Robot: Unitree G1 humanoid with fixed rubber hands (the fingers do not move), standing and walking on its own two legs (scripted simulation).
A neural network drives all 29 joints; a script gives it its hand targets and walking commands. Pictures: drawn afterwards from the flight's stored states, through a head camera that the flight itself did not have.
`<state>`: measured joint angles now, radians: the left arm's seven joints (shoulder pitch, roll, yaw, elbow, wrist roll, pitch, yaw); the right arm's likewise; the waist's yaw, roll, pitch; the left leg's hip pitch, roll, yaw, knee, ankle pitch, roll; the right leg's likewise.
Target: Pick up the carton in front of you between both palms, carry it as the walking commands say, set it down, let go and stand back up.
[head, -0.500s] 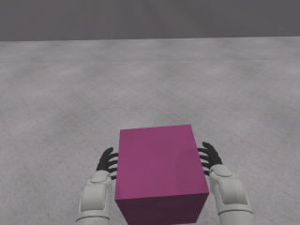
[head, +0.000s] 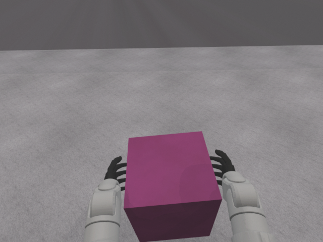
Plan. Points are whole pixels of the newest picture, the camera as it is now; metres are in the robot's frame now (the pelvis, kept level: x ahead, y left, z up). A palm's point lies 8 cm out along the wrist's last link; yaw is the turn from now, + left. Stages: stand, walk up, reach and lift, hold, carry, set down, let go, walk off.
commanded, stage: set down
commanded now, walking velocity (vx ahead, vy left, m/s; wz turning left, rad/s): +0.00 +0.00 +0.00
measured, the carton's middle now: (170, 188) +0.32 +0.00 -0.04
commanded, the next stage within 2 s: none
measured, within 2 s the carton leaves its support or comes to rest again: neither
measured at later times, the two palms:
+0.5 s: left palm (128, 194) +0.36 +0.14 -0.15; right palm (214, 192) +0.36 -0.15 -0.14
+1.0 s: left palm (128, 199) +0.42 +0.16 -0.28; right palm (201, 197) +0.42 -0.13 -0.27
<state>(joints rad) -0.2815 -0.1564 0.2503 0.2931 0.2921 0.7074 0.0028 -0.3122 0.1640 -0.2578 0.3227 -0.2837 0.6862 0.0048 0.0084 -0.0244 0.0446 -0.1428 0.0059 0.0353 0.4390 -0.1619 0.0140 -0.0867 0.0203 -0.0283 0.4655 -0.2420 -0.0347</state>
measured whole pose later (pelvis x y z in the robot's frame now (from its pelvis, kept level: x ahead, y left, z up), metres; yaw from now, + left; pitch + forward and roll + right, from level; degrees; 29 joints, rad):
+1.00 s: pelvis -0.03 +0.01 -0.19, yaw -5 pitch +42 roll -1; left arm -0.84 -0.02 0.46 0.65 0.23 0.25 0.01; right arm -0.87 0.10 -0.44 0.65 -0.21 0.24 -0.07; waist 0.04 -0.04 -0.17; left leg -1.75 -0.02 -0.01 1.45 -0.44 0.01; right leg -1.70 0.07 0.00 1.48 -0.51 -0.01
